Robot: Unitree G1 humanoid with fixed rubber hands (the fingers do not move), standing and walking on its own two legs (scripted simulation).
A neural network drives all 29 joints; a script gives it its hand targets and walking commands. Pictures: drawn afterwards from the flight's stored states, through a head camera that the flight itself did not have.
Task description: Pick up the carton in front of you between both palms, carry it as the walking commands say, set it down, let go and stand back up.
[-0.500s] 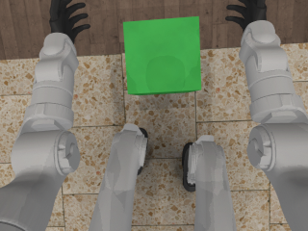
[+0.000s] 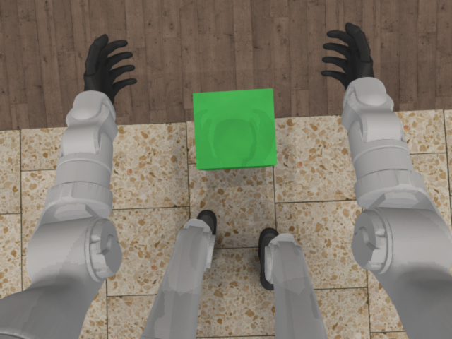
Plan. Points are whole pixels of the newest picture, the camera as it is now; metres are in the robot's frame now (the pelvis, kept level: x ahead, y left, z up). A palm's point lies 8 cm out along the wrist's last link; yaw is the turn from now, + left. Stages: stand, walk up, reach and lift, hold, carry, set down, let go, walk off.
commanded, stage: let go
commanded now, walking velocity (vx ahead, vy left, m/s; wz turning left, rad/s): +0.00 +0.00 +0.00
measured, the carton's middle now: (234, 135) +0.48 +0.05 -0.50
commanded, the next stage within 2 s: stand in 1.26 s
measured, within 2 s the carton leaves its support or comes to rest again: neither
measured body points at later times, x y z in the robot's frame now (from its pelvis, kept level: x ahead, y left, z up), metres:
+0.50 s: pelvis +0.07 +0.01 +0.11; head +0.24 +0.02 +0.53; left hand +0.33 +0.26 +0.01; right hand +0.38 -0.18 +0.00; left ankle +0.09 +0.11 -0.60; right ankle +0.05 -0.12 -0.60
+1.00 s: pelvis +0.09 -0.02 +0.14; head +0.11 -0.02 +0.59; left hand +0.26 +0.22 +0.07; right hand +0.27 -0.25 +0.07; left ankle +0.09 +0.11 -0.60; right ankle +0.05 -0.12 -0.60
